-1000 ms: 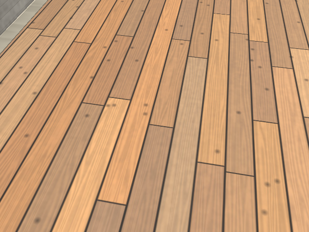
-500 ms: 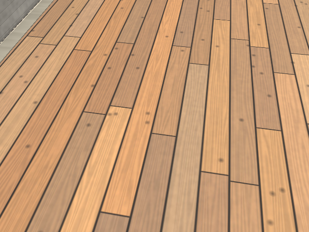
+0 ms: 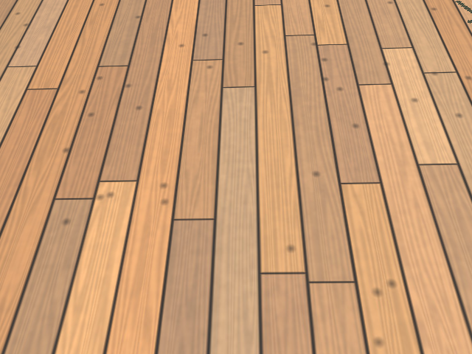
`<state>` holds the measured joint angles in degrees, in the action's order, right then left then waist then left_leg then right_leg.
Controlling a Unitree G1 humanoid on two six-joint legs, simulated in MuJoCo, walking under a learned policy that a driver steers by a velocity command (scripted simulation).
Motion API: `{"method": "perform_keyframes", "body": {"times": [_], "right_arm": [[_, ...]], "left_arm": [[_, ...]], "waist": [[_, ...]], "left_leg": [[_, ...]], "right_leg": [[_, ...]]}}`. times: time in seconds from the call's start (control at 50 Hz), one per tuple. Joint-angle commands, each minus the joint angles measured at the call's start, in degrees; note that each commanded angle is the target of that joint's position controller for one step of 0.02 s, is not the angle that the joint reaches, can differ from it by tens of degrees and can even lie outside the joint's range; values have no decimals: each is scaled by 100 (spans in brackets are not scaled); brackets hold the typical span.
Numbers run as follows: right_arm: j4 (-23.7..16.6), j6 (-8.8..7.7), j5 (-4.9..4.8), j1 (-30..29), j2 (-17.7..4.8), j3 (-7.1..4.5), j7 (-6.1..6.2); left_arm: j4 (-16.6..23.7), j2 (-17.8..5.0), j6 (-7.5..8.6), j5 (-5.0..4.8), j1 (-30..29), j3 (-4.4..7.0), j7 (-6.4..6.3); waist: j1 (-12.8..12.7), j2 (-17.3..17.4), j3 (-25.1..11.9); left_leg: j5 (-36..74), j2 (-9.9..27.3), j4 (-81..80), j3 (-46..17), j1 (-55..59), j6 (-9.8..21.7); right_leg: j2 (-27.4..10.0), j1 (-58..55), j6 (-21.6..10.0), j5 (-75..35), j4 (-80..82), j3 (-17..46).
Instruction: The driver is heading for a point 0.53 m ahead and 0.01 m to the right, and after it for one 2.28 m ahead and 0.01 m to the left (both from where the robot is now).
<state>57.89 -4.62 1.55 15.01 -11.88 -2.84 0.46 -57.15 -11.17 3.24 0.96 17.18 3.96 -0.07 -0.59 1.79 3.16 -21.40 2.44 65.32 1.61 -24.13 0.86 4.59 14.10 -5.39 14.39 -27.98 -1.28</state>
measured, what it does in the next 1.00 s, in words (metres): walks ahead: left foot, then right foot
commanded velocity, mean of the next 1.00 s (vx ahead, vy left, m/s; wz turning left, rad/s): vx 0.12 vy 0.00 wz -0.18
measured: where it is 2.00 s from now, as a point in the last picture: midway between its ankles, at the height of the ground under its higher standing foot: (262, 341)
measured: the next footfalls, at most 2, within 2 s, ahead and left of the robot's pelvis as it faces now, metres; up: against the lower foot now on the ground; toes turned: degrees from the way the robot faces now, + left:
left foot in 0.34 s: +0.26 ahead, +0.07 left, +0.00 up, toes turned -9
right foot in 0.66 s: +0.14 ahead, -0.11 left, +0.00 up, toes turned -7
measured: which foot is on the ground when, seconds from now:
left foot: up 0.00-0.32, down 0.34-0.74, up 0.76-0.98, down 1.00-1.00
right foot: down 0.00-0.36, up 0.38-0.64, down 0.66-1.00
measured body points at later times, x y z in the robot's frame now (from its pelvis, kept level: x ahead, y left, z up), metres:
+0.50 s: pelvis +0.13 +0.01 +0.00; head +0.17 +0.03 +0.45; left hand +0.22 +0.26 -0.15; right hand +0.19 -0.25 -0.13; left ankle +0.22 +0.08 -0.74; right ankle +0.04 -0.08 -0.68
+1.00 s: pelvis +0.22 +0.01 +0.00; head +0.23 +0.03 +0.45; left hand +0.19 +0.27 -0.15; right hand +0.27 -0.26 -0.12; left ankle +0.25 +0.10 -0.73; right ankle +0.10 -0.10 -0.74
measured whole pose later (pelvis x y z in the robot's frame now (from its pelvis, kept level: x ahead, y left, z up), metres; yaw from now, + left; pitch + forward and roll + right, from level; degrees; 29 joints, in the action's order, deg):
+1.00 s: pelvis +0.22 +0.01 +0.00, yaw -10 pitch +0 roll -1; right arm 53.5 -2.8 1.1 11.6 -13.4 -3.2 -1.4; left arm -63.0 -11.9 2.7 1.1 25.1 3.4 -1.1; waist -1.9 -1.1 0.0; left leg -17.9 0.1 30.5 3.8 -16.7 3.8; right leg 0.2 1.0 -0.5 19.2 -19.8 2.7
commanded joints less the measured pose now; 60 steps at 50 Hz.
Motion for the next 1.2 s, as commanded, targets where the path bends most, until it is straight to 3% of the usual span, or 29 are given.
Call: {"method": "perform_keyframes", "body": {"times": [0.02,0.1,0.22,0.28,0.32,0.34,0.36,0.38,0.4,0.42,0.46,0.5,0.58,0.64,0.68,0.7,0.72,0.76,0.8,0.88,0.94,0.98,1.0,1.02,1.04,1.06,1.08,1.1,1.2], "right_arm": [[-372,132,14,278,-347,-84,25],[-744,310,-37,-356,-326,-68,63],[-1102,331,-65,-1204,-334,6,29],[-1058,281,-80,-1029,-434,-3,70],[-871,216,-69,-486,-533,-51,127],[-776,141,-29,-111,-613,-82,161],[-798,84,22,315,-966,-135,209],[-842,170,-118,151,-1048,-129,179],[-893,235,-188,-45,-791,-64,127],[-959,255,-159,-422,-504,25,117],[-966,320,-50,-793,-344,118,155],[-813,337,-6,-701,-472,96,157],[-591,352,-32,-327,-716,43,136],[-531,455,-85,-419,-743,23,127],[-466,478,-112,-237,-615,34,93],[-455,496,-183,-180,-480,44,68],[-447,495,-161,-293,-460,42,40],[-484,460,-47,-384,-362,38,-34],[-566,385,18,-497,-464,-13,-99],[-719,171,14,-779,-407,-44,-189],[-851,130,-33,-889,-358,-52,-212],[-639,111,-70,-176,-293,-76,-188],[-399,86,-70,475,-432,-151,-136],[-204,29,-8,1317,-849,-282,-52],[-40,34,-2,2116,-1639,-454,-32],[-9,94,11,1823,-1192,-333,-44],[-229,85,15,1145,-923,-240,-76],[-353,47,8,751,-749,-188,-100],[-114,-133,-68,1073,-501,-33,-34]], "left_arm": [[253,-671,36,-19,336,85,-50],[301,-777,-33,-37,622,87,-104],[378,-685,-167,0,783,55,-203],[424,-728,-199,59,633,68,-234],[476,-818,-170,7,385,85,-232],[510,-829,-127,-54,278,80,-211],[707,-646,-65,-113,360,10,-198],[487,-392,-203,-213,1275,28,-224],[363,-730,-334,-29,1167,86,-246],[358,-686,-404,70,686,85,-220],[390,-511,-506,73,340,38,-150],[224,-382,-575,52,537,-28,-124],[88,-365,-620,-16,308,-88,-196],[-120,-308,-552,-10,471,-132,-184],[-99,-477,-441,106,384,-157,-200],[-164,-561,-400,57,344,-168,-184],[-215,-581,-353,12,364,-157,-168],[-224,-944,-296,0,366,-29,-185],[-220,-881,-237,16,430,-7,-204],[-369,-750,-58,30,762,20,-167],[-403,-832,15,46,819,61,-139],[-343,-885,22,-13,538,83,-105],[-304,-809,46,-7,470,62,-95],[-179,-592,96,4,293,-12,-64],[103,-178,145,-42,264,-117,-20],[160,-685,109,106,-52,13,-1],[181,-587,113,100,-179,10,75],[133,-455,134,52,-141,-27,138],[192,-362,-4,123,-350,-18,217]], "waist": [[193,-400,-301],[102,-532,-381],[-186,-716,-357],[-114,-698,-265],[155,-614,-298],[368,-390,-440],[404,369,-1095],[29,1183,-1726],[-52,531,-1505],[-46,95,-837],[-160,290,-393],[-222,572,-386],[-29,533,-527],[-163,440,-379],[-67,34,-133],[73,-504,40],[35,-782,150],[-29,-1295,469],[-93,-1182,656],[-179,-862,515],[-171,-935,420],[237,-792,318],[484,-524,110],[876,270,-274],[1007,1816,-615],[737,903,-119],[423,304,287],[251,77,358],[21,186,253]], "left_leg": [[352,43,-171,-133,-813,-74],[830,-152,-957,-69,-1092,-203],[1513,-313,-2121,-3,-759,-69],[1226,-358,-2706,-68,-200,92],[1486,-443,-3599,-50,708,265],[2600,-209,-4253,-271,1484,380],[5153,1059,-4119,-1514,2631,730],[6841,2220,-3975,-2695,3054,1815],[5192,2146,-4340,-2973,2331,1957],[3749,1754,-4655,-2495,1640,1750],[2191,1148,-5157,-1706,943,1260],[1904,738,-5192,-1177,807,1021],[1080,827,-5229,-1335,1086,1044],[55,726,-5263,-1316,630,766],[-348,543,-5163,-1222,197,282],[-364,84,-5011,-752,511,161],[-204,-176,-4385,-445,877,175],[-61,-551,-3181,108,384,203],[-27,-330,-2373,44,-395,270],[-41,-124,-2380,63,-882,251],[-18,-184,-3022,233,-272,270],[622,-413,-3898,485,1214,309],[678,-494,-4098,377,2339,324],[-47,347,-4621,-720,3415,472],[-1299,1836,-5568,-3246,4088,1065],[-1463,2008,-5658,-3659,3394,1250],[-1314,1808,-5633,-3104,2847,1214],[-708,1548,-5724,-2566,2493,1121],[2986,1003,-5644,-1018,2502,987]], "right_leg": [[-1449,-796,-869,-4732,939,1451],[-1309,-910,-766,-5266,745,1351],[-1184,-1063,-393,-5134,487,1363],[-1236,-1074,-349,-5108,216,1527],[-1123,-957,-212,-5046,-279,1583],[-911,-730,-58,-4551,-824,1505],[-513,-140,113,-2372,-1937,1210],[394,363,274,2264,-3196,727],[193,546,269,2451,-3677,788],[46,612,322,2040,-3709,879],[-184,389,459,1535,-2964,820],[-139,0,560,1420,-2194,498],[-209,-255,528,1150,-981,269],[-241,-890,347,128,261,122],[-813,-1113,173,10,958,896],[-1014,-293,24,1319,1197,1267],[-1105,170,-78,2389,1556,1520],[-1611,100,-370,3177,2193,2230],[-1973,-352,-633,2694,2433,2496],[-1800,-1286,-703,1285,2111,1972],[-1768,-1111,-711,705,1875,1707],[-1571,-266,-536,290,1409,1335],[-1342,353,-390,-34,839,1081],[-875,1088,-163,-92,-599,499],[-123,2380,91,1338,-2392,-279],[-400,2724,-38,1553,-3369,234],[-710,2814,-121,978,-3646,396],[-860,2634,-105,510,-3593,381],[-919,2540,211,-201,-3127,-52]]}}
Keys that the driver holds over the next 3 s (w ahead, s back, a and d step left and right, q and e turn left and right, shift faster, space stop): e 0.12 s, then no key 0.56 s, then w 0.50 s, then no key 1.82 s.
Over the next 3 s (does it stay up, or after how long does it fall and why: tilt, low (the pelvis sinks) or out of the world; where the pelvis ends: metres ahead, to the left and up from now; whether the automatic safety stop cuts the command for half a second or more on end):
stays up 0.52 0.00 0.01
